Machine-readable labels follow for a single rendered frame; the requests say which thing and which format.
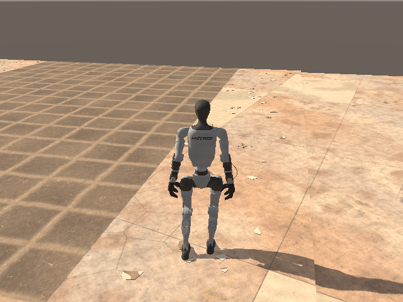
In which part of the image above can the robot right foot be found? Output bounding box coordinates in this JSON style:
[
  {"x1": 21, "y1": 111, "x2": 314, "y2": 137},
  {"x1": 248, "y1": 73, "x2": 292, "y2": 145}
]
[{"x1": 207, "y1": 239, "x2": 215, "y2": 255}]

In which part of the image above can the right robot forearm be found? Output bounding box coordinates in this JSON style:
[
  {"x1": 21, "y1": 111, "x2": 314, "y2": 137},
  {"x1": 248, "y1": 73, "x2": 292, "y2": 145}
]
[{"x1": 223, "y1": 154, "x2": 234, "y2": 184}]

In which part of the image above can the robot right hand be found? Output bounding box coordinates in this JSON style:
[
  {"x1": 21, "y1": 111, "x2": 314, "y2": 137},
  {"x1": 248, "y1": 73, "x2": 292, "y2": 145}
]
[{"x1": 220, "y1": 183, "x2": 235, "y2": 200}]

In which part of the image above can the robot left hand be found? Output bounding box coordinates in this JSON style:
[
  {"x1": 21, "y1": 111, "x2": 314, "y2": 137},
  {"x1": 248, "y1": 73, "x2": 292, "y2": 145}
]
[{"x1": 168, "y1": 181, "x2": 181, "y2": 198}]

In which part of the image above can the robot right upper arm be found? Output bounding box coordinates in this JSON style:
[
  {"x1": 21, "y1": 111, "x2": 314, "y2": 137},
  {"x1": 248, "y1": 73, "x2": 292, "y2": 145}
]
[{"x1": 215, "y1": 127, "x2": 230, "y2": 163}]

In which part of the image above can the left robot forearm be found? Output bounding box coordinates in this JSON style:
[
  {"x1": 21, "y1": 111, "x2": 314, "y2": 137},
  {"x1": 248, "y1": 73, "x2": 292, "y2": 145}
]
[{"x1": 169, "y1": 153, "x2": 181, "y2": 182}]

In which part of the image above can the robot left upper arm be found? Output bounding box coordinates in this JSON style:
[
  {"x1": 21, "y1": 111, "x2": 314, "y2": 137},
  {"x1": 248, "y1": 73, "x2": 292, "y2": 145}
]
[{"x1": 174, "y1": 127, "x2": 189, "y2": 162}]

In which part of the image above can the robot torso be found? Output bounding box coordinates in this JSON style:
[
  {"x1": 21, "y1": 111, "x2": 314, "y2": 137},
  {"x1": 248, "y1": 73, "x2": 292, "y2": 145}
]
[{"x1": 187, "y1": 124, "x2": 217, "y2": 189}]

